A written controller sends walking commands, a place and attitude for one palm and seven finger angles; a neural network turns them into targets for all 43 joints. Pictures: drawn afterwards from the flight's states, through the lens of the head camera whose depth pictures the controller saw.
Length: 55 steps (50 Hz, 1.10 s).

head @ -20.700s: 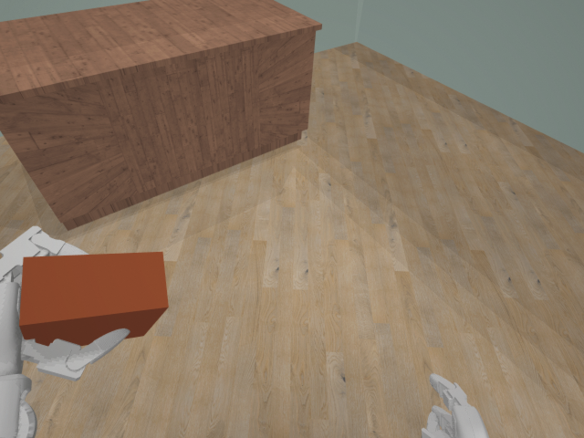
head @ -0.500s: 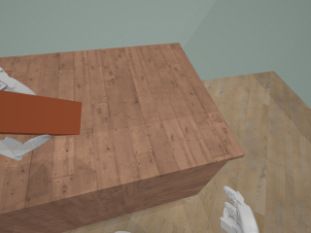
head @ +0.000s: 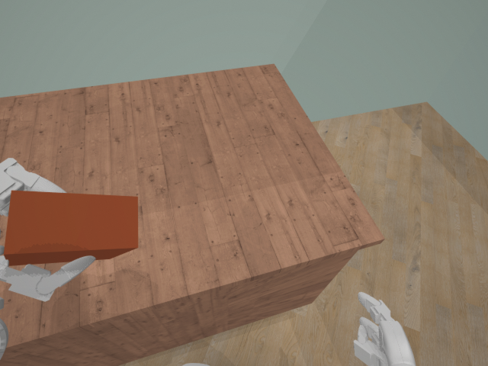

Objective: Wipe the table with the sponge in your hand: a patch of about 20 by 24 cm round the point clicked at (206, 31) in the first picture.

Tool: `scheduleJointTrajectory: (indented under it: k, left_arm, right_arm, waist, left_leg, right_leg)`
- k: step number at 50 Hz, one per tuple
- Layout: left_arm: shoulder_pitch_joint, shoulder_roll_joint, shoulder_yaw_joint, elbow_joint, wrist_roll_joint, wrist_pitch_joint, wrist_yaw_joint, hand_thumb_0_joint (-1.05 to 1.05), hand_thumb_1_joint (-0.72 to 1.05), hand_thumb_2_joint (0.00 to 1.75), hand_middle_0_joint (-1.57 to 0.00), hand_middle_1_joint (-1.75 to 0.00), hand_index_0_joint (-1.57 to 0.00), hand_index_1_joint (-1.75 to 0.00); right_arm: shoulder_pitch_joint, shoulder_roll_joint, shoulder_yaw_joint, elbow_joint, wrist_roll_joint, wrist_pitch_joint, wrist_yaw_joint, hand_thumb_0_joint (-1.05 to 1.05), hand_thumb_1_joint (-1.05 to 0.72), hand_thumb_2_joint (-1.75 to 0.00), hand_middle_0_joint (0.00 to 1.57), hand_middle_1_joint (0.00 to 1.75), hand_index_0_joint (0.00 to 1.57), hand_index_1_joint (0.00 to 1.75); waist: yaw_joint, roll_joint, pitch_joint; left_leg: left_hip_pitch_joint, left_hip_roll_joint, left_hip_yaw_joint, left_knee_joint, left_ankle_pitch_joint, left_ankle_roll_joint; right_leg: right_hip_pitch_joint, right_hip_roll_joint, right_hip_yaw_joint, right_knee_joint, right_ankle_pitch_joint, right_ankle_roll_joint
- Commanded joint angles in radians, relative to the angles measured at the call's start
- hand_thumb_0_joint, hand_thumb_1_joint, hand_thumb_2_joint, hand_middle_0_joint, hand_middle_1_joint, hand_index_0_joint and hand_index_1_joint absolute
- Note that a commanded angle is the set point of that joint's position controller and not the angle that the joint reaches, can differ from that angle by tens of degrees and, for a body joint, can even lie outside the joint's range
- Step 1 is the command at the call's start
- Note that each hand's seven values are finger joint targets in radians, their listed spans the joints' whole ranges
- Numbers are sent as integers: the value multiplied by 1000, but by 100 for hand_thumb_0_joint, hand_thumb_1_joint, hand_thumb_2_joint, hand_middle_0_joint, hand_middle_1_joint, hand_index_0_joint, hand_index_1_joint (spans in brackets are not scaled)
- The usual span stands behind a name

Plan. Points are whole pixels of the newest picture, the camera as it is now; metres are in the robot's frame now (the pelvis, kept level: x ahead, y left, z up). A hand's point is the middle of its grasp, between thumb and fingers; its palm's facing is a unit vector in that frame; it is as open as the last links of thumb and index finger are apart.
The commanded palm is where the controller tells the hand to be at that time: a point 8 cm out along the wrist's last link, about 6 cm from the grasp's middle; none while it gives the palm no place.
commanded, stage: come to a stop and stand still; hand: left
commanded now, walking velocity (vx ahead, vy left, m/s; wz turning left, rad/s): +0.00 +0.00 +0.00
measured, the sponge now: (88, 231) +0.23 +0.22 +0.14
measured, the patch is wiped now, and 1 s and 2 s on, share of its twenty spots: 0.00 0.00 0.00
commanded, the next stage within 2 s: look again from close up in 0.26 s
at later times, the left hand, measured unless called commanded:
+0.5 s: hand (53, 249) +0.20 +0.24 +0.16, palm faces +0.37 -0.85 -0.38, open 10.1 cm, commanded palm +0.15 +0.27 +0.18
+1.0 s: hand (55, 256) +0.20 +0.24 +0.15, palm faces +0.30 -0.86 -0.41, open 10.1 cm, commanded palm +0.15 +0.29 +0.18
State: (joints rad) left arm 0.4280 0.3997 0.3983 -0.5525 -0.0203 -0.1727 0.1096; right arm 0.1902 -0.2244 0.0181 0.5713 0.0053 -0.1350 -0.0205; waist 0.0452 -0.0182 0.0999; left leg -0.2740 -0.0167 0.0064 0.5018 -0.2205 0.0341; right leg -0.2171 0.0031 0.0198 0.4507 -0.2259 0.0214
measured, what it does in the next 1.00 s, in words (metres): stands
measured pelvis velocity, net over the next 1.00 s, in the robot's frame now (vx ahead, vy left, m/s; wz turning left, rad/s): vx -0.02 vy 0.01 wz -0.02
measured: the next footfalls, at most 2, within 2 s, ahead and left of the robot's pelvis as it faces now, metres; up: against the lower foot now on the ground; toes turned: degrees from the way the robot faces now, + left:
none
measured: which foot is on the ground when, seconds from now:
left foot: down 0.00-1.00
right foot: down 0.00-1.00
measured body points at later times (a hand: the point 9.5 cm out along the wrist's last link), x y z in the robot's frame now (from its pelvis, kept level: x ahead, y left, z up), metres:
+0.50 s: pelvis -0.02 -0.01 +0.00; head -0.02 +0.00 +0.45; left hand +0.18 +0.28 +0.18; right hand +0.15 -0.24 -0.07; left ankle +0.03 +0.09 -0.74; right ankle +0.01 -0.14 -0.74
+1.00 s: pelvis -0.02 +0.01 +0.00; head +0.00 +0.02 +0.45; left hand +0.18 +0.29 +0.17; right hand +0.15 -0.21 -0.08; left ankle +0.03 +0.09 -0.74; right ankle +0.01 -0.14 -0.74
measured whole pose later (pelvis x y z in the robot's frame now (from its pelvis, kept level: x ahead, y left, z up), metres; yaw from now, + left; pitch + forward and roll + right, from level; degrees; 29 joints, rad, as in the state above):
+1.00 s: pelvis -0.02 +0.01 +0.00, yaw -1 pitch -1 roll +0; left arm 0.44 0.36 0.32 -0.41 -0.02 -0.29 0.06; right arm 0.24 -0.19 0.01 0.59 0.02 -0.20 -0.01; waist 0.03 -0.02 0.06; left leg -0.27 -0.03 0.05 0.47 -0.19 0.05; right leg -0.24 -0.02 0.05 0.46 -0.20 0.04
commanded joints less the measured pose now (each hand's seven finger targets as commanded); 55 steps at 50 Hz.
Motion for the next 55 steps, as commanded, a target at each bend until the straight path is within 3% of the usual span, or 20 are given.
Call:
scheduleJointTrajectory:
  k: [1, 4, 10, 11, 15, 16, 20, 21, 27, 34, 35, 36, 37, 38, 40, 42, 45, 49, 50, 55]
  left_arm:
    - [-13, 69, 30, -63, -18, -42, 5, 0, 10, 130, -120, -160, -120, -160]
    - [-88, 107, 45, -23, -20, -34, 4, 0, 10, 130, -120, -160, -120, -160]
    - [-176, 179, 73, -125, -18, -39, 13, 0, 10, 130, -120, -160, -120, -160]
    - [-173, 120, 25, -147, -21, -47, 10, 0, 10, 130, -120, -160, -120, -160]
    - [-131, 182, 78, -167, -21, -46, 22, 0, 10, 130, -120, -160, -120, -160]
    - [-116, 126, 38, -156, -25, -50, 17, 0, 10, 130, -120, -160, -120, -160]
    - [-73, 155, 78, -83, -27, -46, 17, 0, 10, 130, -120, -160, -120, -160]
    - [-71, 102, 29, -78, -29, -50, 10, 0, 10, 130, -120, -160, -120, -160]
    - [-100, 107, 19, -52, -27, -49, 3, 0, 10, 130, -120, -160, -120, -160]
    - [-126, 130, 31, -127, -22, -61, 14, 0, 10, 130, -120, -160, -120, -160]
    - [-132, 165, 62, -139, -18, -62, 16, 0, 10, 130, -120, -160, -120, -160]
    - [-1118, 957, 624, -360, 140, -175, 15, 0, 10, 130, -120, -160, -120, -160]
    - [-544, 314, 206, 207, 24, -142, -28, 0, 10, 130, -120, -160, -120, -160]
    - [-230, 236, 161, 187, -24, -131, -26, 0, 10, 130, -120, -160, -120, -160]
    - [-162, 78, 19, 87, -47, -145, -46, 0, 10, 130, -120, -160, -120, -160]
    - [-117, 91, -5, -44, -37, -168, -41, 0, 10, 130, -120, -160, -120, -160]
    - [-58, 116, 15, -62, -23, -171, -20, 0, 10, 130, -120, -160, -120, -160]
    - [-113, 202, 126, -61, -31, -185, -7, 0, 10, 130, -120, -160, -120, -160]
    - [-161, 248, 167, -97, -32, -187, -2, 0, 10, 130, -120, -160, -120, -160]
    - [-247, 185, 106, -125, -30, -198, -9, 0, 10, 130, -120, -160, -120, -160]
  right_arm:
    - [-39, -125, -51, -141, 8, -35, -15, 0, -90, -90, 20, 30, 20, 30]
    - [-56, -125, -48, -154, 13, -24, -25, 0, -90, -90, 20, 30, 20, 30]
    - [-87, -126, -39, -171, 10, -29, -37, 0, -90, -90, 20, 30, 20, 30]
    - [-84, -114, -29, -173, 5, -32, -35, 0, -90, -90, 20, 30, 20, 30]
    - [-84, -124, -35, -169, 8, -49, -38, 0, -90, -90, 20, 30, 20, 30]
    - [-78, -111, -27, -169, 4, -48, -36, 0, -90, -90, 20, 30, 20, 30]
    - [-65, -128, -40, -151, 10, -48, -38, 0, -90, -90, 20, 30, 20, 30]
    - [-64, -116, -33, -153, 7, -43, -35, 0, -90, -90, 20, 30, 20, 30]
    - [-69, -119, -36, -154, 15, -38, -38, 0, -90, -90, 20, 30, 20, 30]
    - [-74, -114, -33, -154, 9, -53, -44, 0, -90, -90, 20, 30, 20, 30]
    - [-78, -124, -36, -145, 7, -53, -45, 0, -90, -90, 20, 30, 20, 30]
    - [31, -104, -32, -120, -44, -85, -31, 0, -90, -90, 20, 30, 20, 30]
    - [-44, -10, 0, -67, -7, -76, -30, 0, -90, -90, 20, 30, 20, 30]
    - [-56, -74, -53, -117, 2, -88, -29, 0, -90, -90, 20, 30, 20, 30]
    - [-59, -90, -68, -136, 18, -103, -6, 0, -90, -90, 20, 30, 20, 30]
    - [-55, -104, -60, -134, 16, -109, 14, 0, -90, -90, 20, 30, 20, 30]
    - [-82, -93, -48, -143, 29, -122, 19, 0, -90, -90, 20, 30, 20, 30]
    - [-43, -92, -52, -142, 14, -128, -4, 0, -90, -90, 20, 30, 20, 30]
    - [-64, -94, -48, -138, 15, -128, -10, 0, -90, -90, 20, 30, 20, 30]
    - [-72, -83, -42, -115, 10, -144, -20, 0, -90, -90, 20, 30, 20, 30]
  waist:
    - [-29, 35, -214]
    - [-31, 21, -153]
    - [-21, 89, -196]
    - [-20, 98, -206]
    - [-15, 125, -223]
    - [-16, 97, -218]
    - [-23, 86, -211]
    - [-25, 88, -204]
    - [-30, 39, -165]
    - [-24, 84, -176]
    - [-25, 121, -185]
    - [-8, -90, 7]
    - [-34, -97, -208]
    - [15, -22, -134]
    - [-8, 214, -213]
    - [-2, 261, -203]
    - [11, 179, -162]
    - [-2, -97, -160]
    - [-8, -46, -149]
    - [-16, 157, -223]
  left_leg:
    - [124, 119, -65, -82, 127, -14]
    - [76, 115, -72, -109, -18, -10]
    - [92, 113, -73, -140, -62, 0]
    - [78, 114, -76, -145, -54, 1]
    - [96, 116, -82, -153, -31, -4]
    - [81, 116, -83, -150, -27, -2]
    - [100, 118, -91, -147, 8, -10]
    - [87, 121, -84, -149, -11, -7]
    - [74, 122, -89, -159, -71, 0]
    - [59, 122, -96, -179, -113, 6]
    - [76, 123, -104, -185, -99, 0]
    - [-135, 119, -29, -19, -19, 15]
    - [85, 48, -48, -30, 31, 10]
    - [86, 56, -21, -56, -26, -19]
    - [124, 59, -21, -125, -100, -9]
    - [-12, 101, -86, -229, -243, 4]
    - [-158, 138, -108, -299, -374, 23]
    - [-78, 89, -97, -194, -228, 7]
    - [-38, 81, -92, -193, -200, -1]
    - [86, 82, -75, -157, 29, -11]
  right_leg:
    - [-8, -75, 30, -65, 205, -41]
    - [-46, -76, 60, -106, 103, -43]
    - [-19, -73, 77, -120, 57, -48]
    - [10, -70, 54, -105, 73, -47]
    - [18, -70, 62, -102, 85, -48]
    - [28, -68, 47, -104, 96, -46]
    - [7, -71, 62, -112, 105, -48]
    - [5, -69, 49, -115, 94, -45]
    - [-29, -71, 66, -145, 32, -42]
    - [0, -67, 65, -133, 25, -44]
    - [-3, -66, 69, -126, 29, -47]
    - [-135, -89, 108, -192, 32, -17]
    - [-146, -104, 129, -148, -58, -70]
    - [-103, -81, 185, -220, -87, -67]
    - [-39, -70, 138, -128, -98, -75]
    - [58, -27, 75, -37, -85, -51]
    - [150, -3, 13, 35, -52, -22]
    - [68, -28, 62, -85, -60, -21]
    - [31, -28, 67, -103, -50, -25]
    - [56, -39, 59, -63, 130, -38]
